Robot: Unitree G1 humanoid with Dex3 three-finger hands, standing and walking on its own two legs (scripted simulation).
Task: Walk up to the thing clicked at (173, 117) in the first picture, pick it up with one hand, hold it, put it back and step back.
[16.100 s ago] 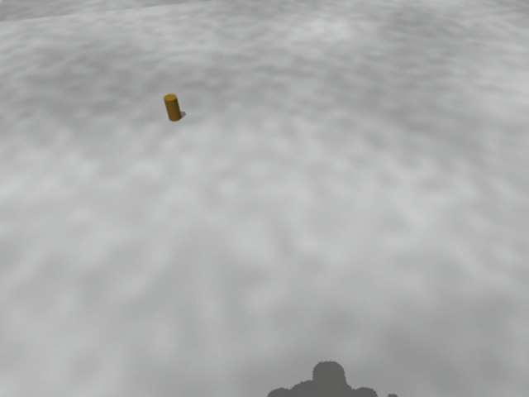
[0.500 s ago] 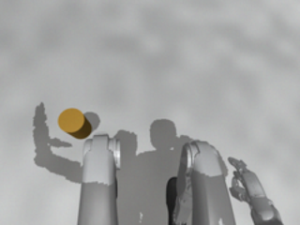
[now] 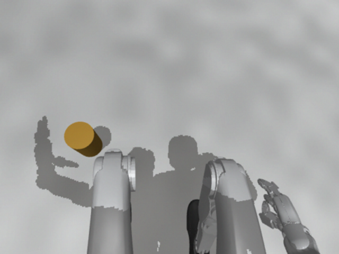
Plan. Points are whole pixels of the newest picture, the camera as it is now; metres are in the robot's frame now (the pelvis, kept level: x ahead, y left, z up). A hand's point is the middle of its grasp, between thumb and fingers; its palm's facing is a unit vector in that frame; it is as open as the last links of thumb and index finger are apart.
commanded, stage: go down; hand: left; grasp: from the side
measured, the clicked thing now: (85, 140) +0.38 +0.29 -0.29
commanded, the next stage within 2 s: none
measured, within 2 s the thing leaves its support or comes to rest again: neither
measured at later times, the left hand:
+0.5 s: hand out of the picture +0.27 +0.45 +0.02, palm faces +0.32 -0.94 -0.08, open 17.1 cm
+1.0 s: hand out of the picture +0.27 +0.45 +0.02, palm faces +0.32 -0.94 -0.09, open 17.1 cm
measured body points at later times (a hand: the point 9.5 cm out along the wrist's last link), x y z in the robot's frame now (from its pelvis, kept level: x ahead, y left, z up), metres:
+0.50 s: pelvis +0.00 +0.00 +0.00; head +0.20 +0.08 +0.40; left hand +0.25 +0.50 +0.03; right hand +0.24 -0.25 -0.10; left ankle +0.09 +0.14 -0.33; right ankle +0.09 -0.12 -0.33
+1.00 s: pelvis +0.00 +0.00 +0.00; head +0.20 +0.08 +0.40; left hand +0.25 +0.50 +0.03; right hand +0.23 -0.26 -0.10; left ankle +0.09 +0.14 -0.33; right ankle +0.09 -0.12 -0.33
